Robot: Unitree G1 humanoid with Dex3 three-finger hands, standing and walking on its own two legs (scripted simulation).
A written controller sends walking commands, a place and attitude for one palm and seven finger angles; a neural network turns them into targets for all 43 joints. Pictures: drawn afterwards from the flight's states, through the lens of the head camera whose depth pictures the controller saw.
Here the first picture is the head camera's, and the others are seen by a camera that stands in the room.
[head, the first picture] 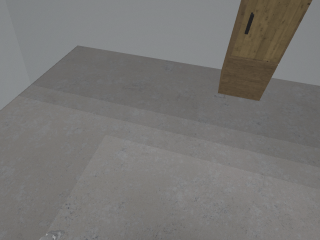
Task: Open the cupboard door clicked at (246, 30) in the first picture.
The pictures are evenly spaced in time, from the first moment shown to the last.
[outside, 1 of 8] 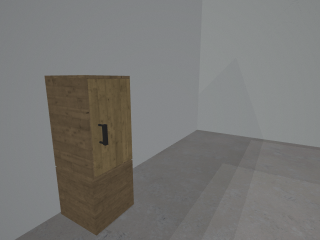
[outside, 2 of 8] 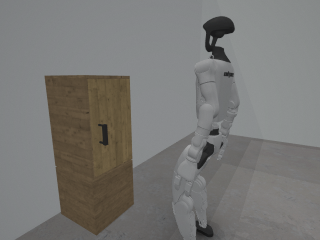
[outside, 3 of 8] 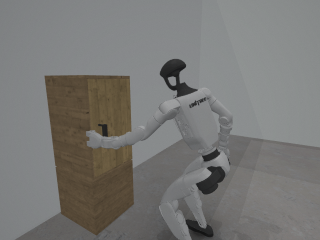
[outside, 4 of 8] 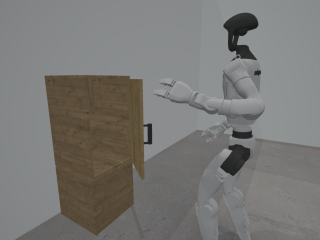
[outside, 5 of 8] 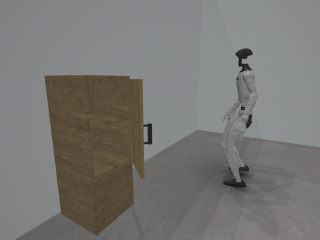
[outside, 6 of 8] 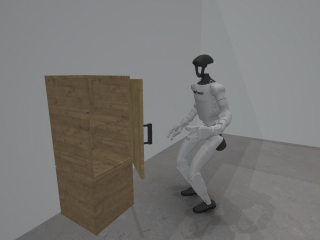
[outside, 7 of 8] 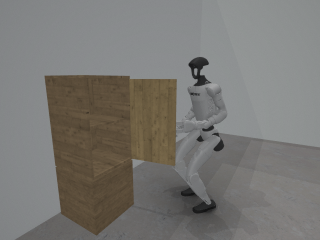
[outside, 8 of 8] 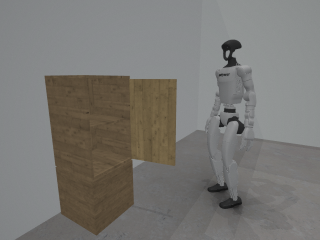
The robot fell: no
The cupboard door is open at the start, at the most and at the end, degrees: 0 100 100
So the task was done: yes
